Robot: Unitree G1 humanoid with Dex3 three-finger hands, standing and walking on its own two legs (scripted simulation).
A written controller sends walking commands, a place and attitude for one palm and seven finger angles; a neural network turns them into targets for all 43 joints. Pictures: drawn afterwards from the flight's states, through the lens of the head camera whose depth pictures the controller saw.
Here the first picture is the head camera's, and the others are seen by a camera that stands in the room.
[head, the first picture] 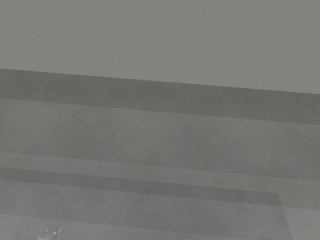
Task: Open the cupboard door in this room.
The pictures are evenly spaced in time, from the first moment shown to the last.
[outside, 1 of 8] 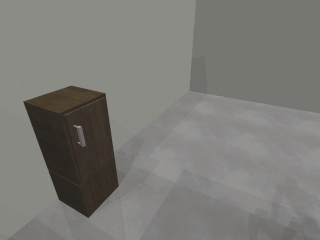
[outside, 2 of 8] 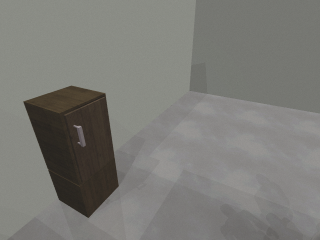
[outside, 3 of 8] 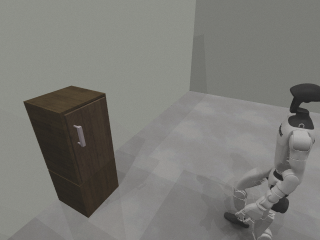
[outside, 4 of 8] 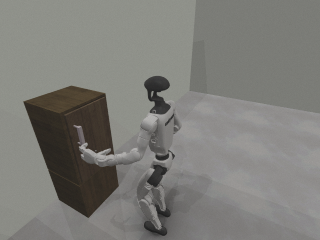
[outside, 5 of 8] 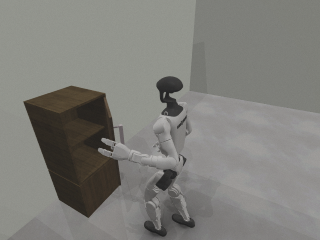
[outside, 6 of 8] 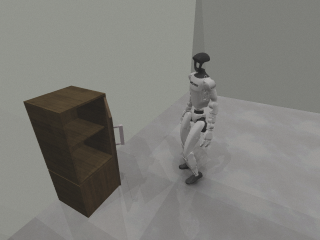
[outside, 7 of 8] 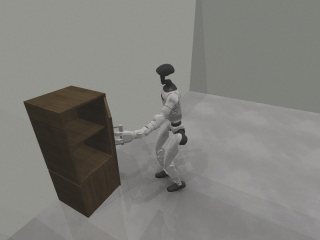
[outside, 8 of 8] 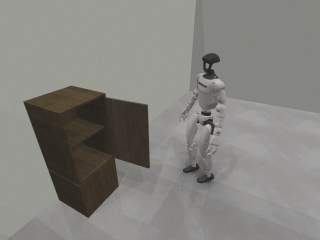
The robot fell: no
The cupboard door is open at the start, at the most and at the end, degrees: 0 97 95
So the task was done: yes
